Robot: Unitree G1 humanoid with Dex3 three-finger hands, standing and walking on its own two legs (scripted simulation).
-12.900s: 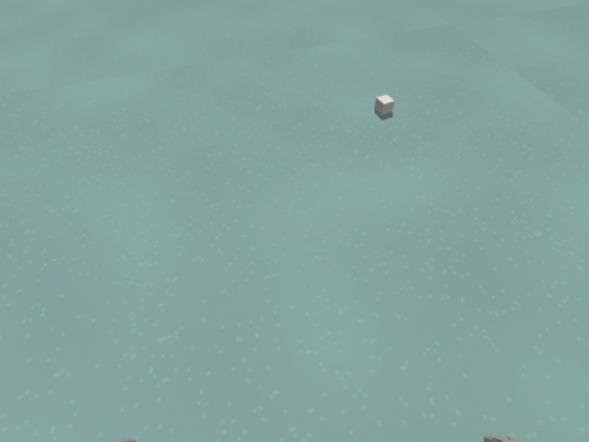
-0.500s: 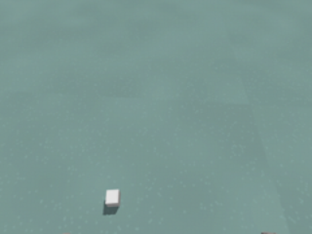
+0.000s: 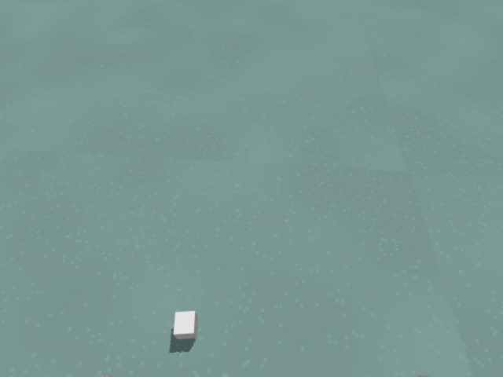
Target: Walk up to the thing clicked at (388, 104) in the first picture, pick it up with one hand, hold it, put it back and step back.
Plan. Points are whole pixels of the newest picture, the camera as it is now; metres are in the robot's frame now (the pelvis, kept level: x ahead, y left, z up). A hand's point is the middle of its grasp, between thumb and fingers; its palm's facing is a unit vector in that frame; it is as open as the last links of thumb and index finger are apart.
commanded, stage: stand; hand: left
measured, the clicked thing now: (186, 325) +0.38 +0.28 -0.75
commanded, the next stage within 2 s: rise first in 1.60 s
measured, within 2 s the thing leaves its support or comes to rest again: neither
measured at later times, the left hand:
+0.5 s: hand out of the picture +0.08 +0.25 -0.16, palm faces -0.03 -0.94 -0.35, open 7.4 cm
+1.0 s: hand out of the picture +0.06 +0.25 -0.16, palm faces -0.03 -0.94 -0.34, open 7.4 cm
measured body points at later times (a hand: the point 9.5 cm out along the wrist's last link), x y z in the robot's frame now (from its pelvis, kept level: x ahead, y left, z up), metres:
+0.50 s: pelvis +0.00 +0.00 +0.00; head +0.01 +0.00 +0.45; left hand +0.08 +0.30 -0.13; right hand +0.08 -0.30 -0.13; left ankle -0.02 +0.12 -0.75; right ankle -0.01 -0.11 -0.75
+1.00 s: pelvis +0.00 +0.00 +0.00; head +0.01 +0.00 +0.45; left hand +0.07 +0.30 -0.13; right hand +0.07 -0.30 -0.13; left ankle -0.02 +0.12 -0.75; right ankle -0.01 -0.11 -0.75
